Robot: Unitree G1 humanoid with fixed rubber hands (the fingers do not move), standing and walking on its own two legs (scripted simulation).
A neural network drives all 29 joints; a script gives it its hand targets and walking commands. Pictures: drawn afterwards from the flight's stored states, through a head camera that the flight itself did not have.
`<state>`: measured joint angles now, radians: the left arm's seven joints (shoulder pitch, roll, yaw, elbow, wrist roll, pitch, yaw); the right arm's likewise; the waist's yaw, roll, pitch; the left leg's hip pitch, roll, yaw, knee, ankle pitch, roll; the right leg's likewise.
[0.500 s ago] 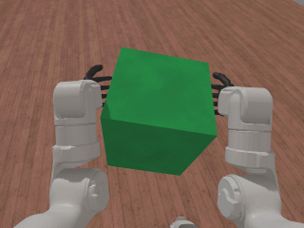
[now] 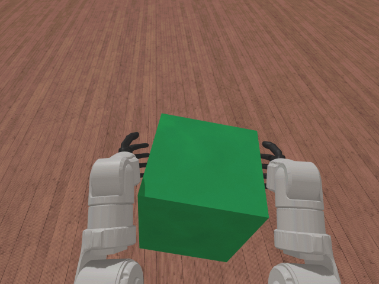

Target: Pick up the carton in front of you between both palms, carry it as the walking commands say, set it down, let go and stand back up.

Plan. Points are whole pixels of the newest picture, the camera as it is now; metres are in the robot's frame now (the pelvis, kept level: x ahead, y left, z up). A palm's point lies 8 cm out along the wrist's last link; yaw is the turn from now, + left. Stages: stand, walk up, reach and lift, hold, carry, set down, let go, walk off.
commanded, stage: carry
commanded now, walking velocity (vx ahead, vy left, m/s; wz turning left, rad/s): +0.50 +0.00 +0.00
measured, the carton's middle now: (195, 191) +0.34 +0.01 +0.01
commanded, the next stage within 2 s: none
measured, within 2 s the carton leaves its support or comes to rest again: neither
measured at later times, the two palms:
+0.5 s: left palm (157, 86) +0.61 +0.12 +0.11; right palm (267, 94) +0.59 -0.17 +0.10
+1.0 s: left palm (164, 39) +0.91 +0.14 +0.09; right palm (246, 41) +0.90 -0.15 +0.09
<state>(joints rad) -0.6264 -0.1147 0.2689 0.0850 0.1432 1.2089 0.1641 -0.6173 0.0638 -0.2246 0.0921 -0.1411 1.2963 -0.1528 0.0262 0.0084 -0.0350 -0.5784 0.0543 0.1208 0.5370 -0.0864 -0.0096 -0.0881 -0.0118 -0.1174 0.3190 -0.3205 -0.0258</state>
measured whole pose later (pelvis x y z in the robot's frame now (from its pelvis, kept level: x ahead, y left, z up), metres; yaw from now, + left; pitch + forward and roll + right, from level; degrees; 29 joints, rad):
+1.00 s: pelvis +0.63 +0.00 -0.02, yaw -1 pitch +3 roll +0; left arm -0.25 -0.15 0.11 -0.25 0.14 1.19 0.14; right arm -0.23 0.15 -0.12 -0.26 -0.13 1.24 -0.17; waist 0.01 -0.01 -0.15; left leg -0.46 0.07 0.22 0.45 -0.05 0.04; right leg 0.01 -0.09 -0.20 0.41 -0.45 0.05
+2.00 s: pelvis +1.01 +0.00 -0.01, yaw +0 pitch +4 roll -1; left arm -0.24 -0.15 0.11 -0.22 0.15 1.21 0.11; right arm -0.26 0.15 -0.13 -0.21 -0.14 1.24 -0.17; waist 0.01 0.01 -0.14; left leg -0.13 0.07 0.16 0.51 -0.38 -0.03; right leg -0.33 -0.07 -0.21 0.54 -0.24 -0.01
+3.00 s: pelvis +0.93 +0.01 -0.01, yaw +1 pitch +1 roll +0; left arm -0.28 -0.16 0.20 0.24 0.27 0.69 0.04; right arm -0.29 0.16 -0.22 0.25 -0.27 0.69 -0.04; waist 0.00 0.00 -0.08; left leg -0.20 0.05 0.20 0.54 -0.36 0.03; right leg -0.37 -0.10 -0.19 0.51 -0.15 -0.01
